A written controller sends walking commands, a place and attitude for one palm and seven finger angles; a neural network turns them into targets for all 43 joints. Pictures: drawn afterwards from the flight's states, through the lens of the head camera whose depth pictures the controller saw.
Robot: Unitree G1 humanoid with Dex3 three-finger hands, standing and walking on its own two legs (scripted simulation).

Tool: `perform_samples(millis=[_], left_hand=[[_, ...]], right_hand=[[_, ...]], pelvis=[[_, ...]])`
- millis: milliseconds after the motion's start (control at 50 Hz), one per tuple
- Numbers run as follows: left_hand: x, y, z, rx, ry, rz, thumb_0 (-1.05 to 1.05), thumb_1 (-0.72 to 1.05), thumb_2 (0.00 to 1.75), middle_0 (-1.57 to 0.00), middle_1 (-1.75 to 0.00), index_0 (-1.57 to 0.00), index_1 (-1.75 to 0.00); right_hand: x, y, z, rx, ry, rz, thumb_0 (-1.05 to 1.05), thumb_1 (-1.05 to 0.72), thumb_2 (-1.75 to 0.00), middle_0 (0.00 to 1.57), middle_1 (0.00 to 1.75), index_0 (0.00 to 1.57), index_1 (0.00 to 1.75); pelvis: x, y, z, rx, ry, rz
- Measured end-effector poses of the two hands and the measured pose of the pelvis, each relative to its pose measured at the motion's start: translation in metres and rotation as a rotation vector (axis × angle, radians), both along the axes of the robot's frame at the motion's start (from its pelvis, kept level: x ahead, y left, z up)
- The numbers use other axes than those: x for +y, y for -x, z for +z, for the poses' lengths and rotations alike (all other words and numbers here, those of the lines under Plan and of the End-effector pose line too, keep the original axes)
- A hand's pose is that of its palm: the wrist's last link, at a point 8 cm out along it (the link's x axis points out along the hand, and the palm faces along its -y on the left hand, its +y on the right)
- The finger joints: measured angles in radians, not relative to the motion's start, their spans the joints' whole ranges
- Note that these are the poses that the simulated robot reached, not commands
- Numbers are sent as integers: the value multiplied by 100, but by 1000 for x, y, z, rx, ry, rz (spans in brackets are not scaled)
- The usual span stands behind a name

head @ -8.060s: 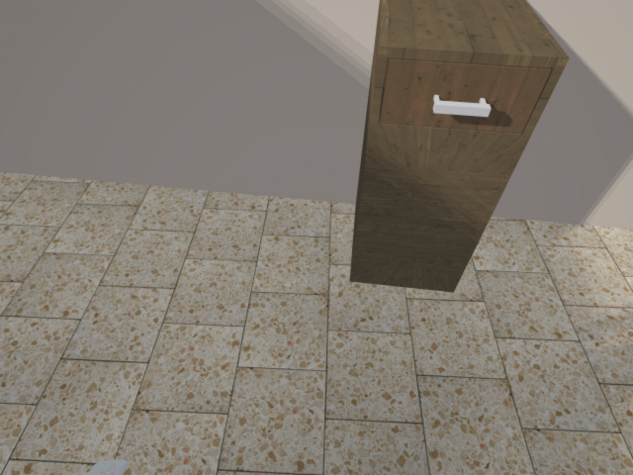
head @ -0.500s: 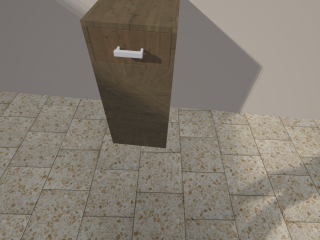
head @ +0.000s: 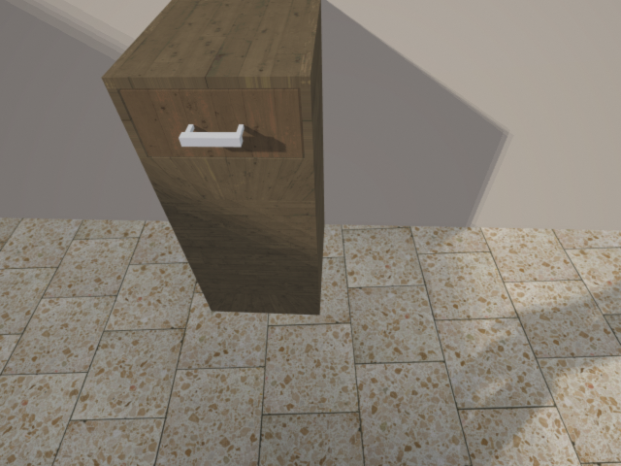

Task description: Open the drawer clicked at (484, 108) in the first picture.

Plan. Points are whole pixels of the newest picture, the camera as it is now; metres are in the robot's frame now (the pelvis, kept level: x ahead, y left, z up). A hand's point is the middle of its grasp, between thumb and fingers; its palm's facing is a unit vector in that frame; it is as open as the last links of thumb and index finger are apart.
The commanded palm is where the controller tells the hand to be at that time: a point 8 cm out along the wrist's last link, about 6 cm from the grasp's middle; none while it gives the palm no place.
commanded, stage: take the last steps up to it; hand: left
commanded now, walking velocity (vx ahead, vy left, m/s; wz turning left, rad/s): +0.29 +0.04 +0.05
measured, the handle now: (213, 134) +0.72 +0.23 +0.04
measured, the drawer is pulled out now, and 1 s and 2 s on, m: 0.00 0.00 0.00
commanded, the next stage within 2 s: come to a stop and stand still in 0.34 s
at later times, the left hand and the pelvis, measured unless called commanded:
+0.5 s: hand out of the picture +0.09 +0.20 -0.17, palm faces +0.12 -0.99 -0.12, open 7.3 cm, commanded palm none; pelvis +0.17 +0.05 +0.00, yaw +0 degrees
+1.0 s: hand (217, 369) +0.29 +0.18 -0.13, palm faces +0.01 -0.96 -0.29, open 7.3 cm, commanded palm none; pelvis +0.21 -0.01 +0.01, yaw -1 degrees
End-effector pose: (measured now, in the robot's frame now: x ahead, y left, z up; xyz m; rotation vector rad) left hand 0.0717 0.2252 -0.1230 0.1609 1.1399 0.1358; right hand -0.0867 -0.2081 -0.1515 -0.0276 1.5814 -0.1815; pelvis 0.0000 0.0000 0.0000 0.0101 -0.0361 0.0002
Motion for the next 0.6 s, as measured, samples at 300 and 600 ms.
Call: perform_samples(millis=[300, 600], left_hand=[[-12, 16, 2, 247, 57, 122, 0, 92, 90, -20, -30, -20, -30], [39, -79, -14, 332, 61, 122, 0, 92, 90, -20, -30, -20, -30]], right_hand=[[-18, -245, 34, -353, 60, 136, 0, -91, -90, 19, 30, 20, 30], [36, -356, 37, -392, 119, 143, -3, -95, -90, 20, 30, 21, 30]], pelvis=[[5, -98, 21, 19, 22, 17], [51, -190, 15, 25, 6, 3]])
